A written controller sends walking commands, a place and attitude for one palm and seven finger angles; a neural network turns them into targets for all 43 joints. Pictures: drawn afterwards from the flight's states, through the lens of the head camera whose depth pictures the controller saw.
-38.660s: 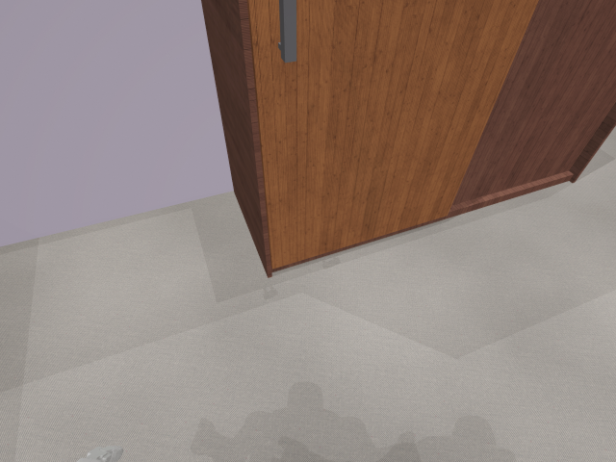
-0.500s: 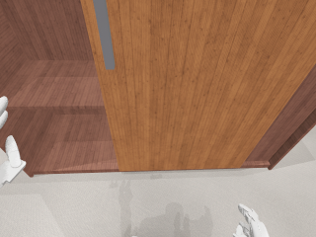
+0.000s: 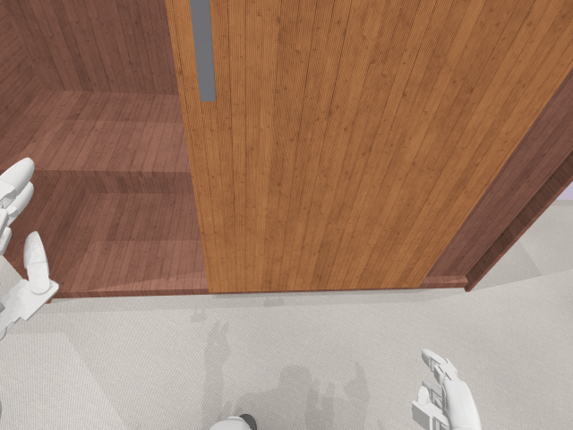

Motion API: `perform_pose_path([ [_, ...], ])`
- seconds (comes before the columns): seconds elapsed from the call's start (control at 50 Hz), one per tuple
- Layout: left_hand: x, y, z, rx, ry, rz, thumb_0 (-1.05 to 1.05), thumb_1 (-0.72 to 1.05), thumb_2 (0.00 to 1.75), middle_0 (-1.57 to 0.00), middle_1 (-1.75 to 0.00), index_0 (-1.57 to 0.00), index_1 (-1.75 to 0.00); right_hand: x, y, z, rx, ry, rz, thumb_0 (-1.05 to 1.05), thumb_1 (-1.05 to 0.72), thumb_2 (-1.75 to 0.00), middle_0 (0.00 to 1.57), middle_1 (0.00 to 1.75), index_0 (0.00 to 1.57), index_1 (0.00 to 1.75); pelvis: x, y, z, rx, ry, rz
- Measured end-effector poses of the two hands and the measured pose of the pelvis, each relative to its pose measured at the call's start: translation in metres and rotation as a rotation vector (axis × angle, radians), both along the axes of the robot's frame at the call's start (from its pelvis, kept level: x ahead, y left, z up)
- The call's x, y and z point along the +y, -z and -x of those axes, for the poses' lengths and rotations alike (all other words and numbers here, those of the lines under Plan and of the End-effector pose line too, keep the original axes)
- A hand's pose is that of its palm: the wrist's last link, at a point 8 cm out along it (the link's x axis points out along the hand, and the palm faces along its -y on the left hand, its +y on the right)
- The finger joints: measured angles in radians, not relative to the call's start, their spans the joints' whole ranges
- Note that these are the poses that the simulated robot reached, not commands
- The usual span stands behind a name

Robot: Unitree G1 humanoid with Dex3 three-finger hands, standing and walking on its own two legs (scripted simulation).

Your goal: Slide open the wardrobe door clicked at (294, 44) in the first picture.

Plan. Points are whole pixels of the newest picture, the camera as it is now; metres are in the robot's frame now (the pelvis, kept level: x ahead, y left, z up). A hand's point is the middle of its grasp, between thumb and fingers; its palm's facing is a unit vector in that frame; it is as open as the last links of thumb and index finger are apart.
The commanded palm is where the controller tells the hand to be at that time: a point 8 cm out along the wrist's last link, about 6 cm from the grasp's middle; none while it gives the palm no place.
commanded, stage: step back with the hand held close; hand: left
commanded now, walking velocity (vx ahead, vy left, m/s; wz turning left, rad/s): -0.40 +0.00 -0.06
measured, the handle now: (201, 5) +0.68 +0.22 +0.28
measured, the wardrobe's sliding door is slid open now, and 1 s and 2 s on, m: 0.57 0.57 0.57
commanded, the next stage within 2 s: stop stepping back and stand still in 0.08 s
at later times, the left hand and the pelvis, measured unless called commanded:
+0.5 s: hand out of the picture +0.14 +0.36 +0.17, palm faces +0.45 -0.86 -0.24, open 7.4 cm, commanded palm +0.08 +0.38 +0.19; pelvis -0.09 +0.10 -0.01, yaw -5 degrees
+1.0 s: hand out of the picture +0.07 +0.42 +0.17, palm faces +0.38 -0.88 -0.27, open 7.4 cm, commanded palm +0.01 +0.46 +0.19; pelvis -0.16 +0.18 -0.02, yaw -6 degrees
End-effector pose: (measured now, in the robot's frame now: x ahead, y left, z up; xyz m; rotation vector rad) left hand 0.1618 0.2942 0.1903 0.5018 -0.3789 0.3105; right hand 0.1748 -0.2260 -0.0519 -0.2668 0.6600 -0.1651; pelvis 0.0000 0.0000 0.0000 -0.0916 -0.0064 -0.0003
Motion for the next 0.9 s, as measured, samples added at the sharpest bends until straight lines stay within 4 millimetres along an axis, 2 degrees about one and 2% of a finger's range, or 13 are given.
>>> perform_pose_path([
  [0.12,0.028,-0.003,0.011,-0.051,0.002,-0.016,0.01,0.89,0.9,-0.22,-0.3,-0.22,-0.3,0.003,-0.004,0.029,-0.002,0.056,0.058,0.02,-0.9,-0.9,0.21,0.3,0.2,0.3,0.022,0.004,0.005,-0.025,0.0,0.017],
  [0.22,0.058,-0.001,0.018,-0.045,-0.028,-0.006,0.01,0.89,0.9,-0.21,-0.3,-0.22,-0.3,0.019,-0.005,0.054,0.024,0.054,0.067,0.02,-0.9,-0.9,0.2,0.3,0.2,0.3,0.038,0.001,0.03,-0.016,0.009,0.04],
  [0.28,0.063,0.001,0.036,-0.008,-0.026,0.016,0.01,0.89,0.9,-0.21,-0.3,-0.21,-0.3,0.034,-0.007,0.07,0.017,0.032,0.03,0.02,-0.9,-0.9,0.2,0.3,0.2,0.3,0.044,-0.003,0.048,0.002,0.012,0.033],
  [0.34,0.058,0.002,0.063,0.003,0.009,0.003,0.02,0.89,0.9,-0.21,-0.3,-0.21,-0.3,0.047,-0.004,0.085,0.004,0.01,0.021,0.02,-0.9,-0.9,0.2,0.3,0.2,0.3,0.053,0.002,0.067,-0.005,0.041,0.0],
  [0.4,0.065,-0.001,0.081,-0.041,0.03,0.033,0.02,0.89,0.9,-0.21,-0.3,-0.21,-0.3,0.058,-0.002,0.106,0.041,0.036,0.035,0.02,-0.9,-0.9,0.21,0.3,0.2,0.3,0.068,0.002,0.07,-0.022,0.082,-0.019],
  [0.48,0.098,0.011,0.071,-0.124,-0.021,0.111,0.01,0.89,0.9,-0.22,-0.3,-0.22,-0.3,0.073,0.007,0.13,0.032,0.083,0.057,0.02,-0.9,-0.9,0.21,0.3,0.2,0.3,0.091,0.013,0.081,-0.03,0.082,0.006],
  [0.54,0.115,0.017,0.056,-0.082,-0.044,0.177,0.01,0.89,0.9,-0.21,-0.3,-0.21,-0.3,0.091,0.004,0.154,0.042,0.11,0.019,0.02,-0.9,-0.9,0.2,0.3,0.2,0.3,0.101,0.005,0.1,-0.06,0.089,-0.009],
  [0.6,0.109,0.007,0.062,-0.007,0.014,0.176,0.02,0.89,0.9,-0.21,-0.3,-0.21,-0.3,0.11,-0.012,0.179,0.044,0.121,-0.03,0.02,-0.9,-0.9,0.2,0.3,0.2,0.3,0.109,-0.014,0.111,-0.059,0.106,0.0],
  [0.66,0.096,-0.01,0.084,0.054,0.112,0.12,0.02,0.89,0.9,-0.21,-0.3,-0.21,-0.3,0.121,-0.024,0.199,0.055,0.14,-0.052,0.02,-0.9,-0.9,0.21,0.3,0.2,0.3,0.118,-0.029,0.119,-0.041,0.125,0.015],
  [0.7,0.095,-0.021,0.099,0.082,0.151,0.064,0.02,0.89,0.9,-0.21,-0.3,-0.21,-0.3,0.124,-0.027,0.209,0.068,0.156,-0.047,0.02,-0.9,-0.9,0.21,0.3,0.2,0.3,0.124,-0.034,0.124,-0.03,0.127,0.023],
  [0.74,0.104,-0.027,0.112,0.097,0.147,-0.011,0.02,0.89,0.9,-0.21,-0.3,-0.21,-0.3,0.124,-0.022,0.215,0.078,0.164,-0.037,0.02,-0.9,-0.9,0.21,0.3,0.2,0.3,0.129,-0.031,0.131,-0.023,0.117,0.01],
  [0.8,0.123,-0.023,0.128,0.052,0.093,-0.105,0.01,0.89,0.9,-0.21,-0.3,-0.21,-0.3,0.118,0.002,0.218,0.078,0.148,-0.011,0.02,-0.9,-0.9,0.21,0.3,0.2,0.3,0.139,-0.005,0.149,-0.017,0.159,-0.062],
  [0.9,0.158,-0.002,0.129,-0.056,-0.01,0.061,0.01,0.89,0.9,-0.21,-0.3,-0.22,-0.3,0.124,0.016,0.233,0.124,0.171,0.021,0.02,-0.9,-0.9,0.21,0.3,0.2,0.3,0.158,0.006,0.155,-0.069,0.119,-0.041],
])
